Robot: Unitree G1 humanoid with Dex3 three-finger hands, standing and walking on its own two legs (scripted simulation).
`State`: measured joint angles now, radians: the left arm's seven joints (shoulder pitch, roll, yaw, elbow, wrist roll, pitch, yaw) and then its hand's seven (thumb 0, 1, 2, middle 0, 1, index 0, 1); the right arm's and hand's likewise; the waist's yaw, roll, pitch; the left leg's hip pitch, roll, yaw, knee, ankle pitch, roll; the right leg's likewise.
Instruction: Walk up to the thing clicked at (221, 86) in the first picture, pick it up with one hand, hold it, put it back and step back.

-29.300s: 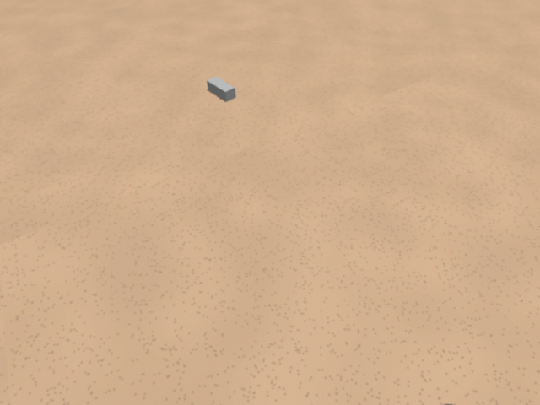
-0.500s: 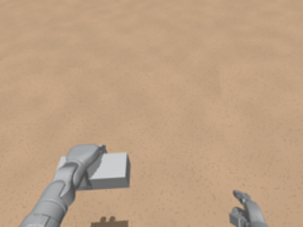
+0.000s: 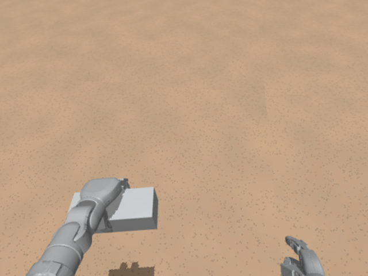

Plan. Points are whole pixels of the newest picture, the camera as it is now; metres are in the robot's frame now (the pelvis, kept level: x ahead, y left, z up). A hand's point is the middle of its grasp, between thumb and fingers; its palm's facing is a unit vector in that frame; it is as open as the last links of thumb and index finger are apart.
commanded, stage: crouch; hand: left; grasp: from above
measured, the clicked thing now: (115, 210) +0.29 +0.21 -0.09
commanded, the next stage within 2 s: lower in 1.76 s
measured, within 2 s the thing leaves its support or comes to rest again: neither
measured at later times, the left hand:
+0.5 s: hand (131, 219) +0.33 +0.21 -0.27, palm faces -0.42 +0.07 -0.90, open 11.1 cm
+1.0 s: hand (145, 231) +0.35 +0.20 -0.48, palm faces -0.46 +0.02 -0.89, open 11.1 cm
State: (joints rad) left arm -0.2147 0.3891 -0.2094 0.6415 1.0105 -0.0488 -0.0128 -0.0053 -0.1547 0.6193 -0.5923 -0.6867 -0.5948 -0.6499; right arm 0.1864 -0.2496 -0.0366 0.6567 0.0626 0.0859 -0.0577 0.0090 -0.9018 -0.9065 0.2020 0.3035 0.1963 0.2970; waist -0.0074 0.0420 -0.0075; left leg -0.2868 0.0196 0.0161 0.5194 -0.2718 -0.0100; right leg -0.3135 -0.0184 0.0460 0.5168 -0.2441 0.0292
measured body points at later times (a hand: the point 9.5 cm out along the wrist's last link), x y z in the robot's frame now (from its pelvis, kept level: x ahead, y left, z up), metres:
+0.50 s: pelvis -0.05 +0.01 -0.14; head +0.09 +0.02 +0.28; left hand +0.35 +0.21 -0.22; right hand +0.02 -0.29 -0.26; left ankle +0.00 +0.13 -0.73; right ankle +0.01 -0.14 -0.73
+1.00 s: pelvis -0.08 +0.00 -0.31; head +0.14 +0.04 +0.08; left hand +0.37 +0.20 -0.43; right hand -0.01 -0.27 -0.43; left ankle +0.00 +0.13 -0.74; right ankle +0.01 -0.14 -0.74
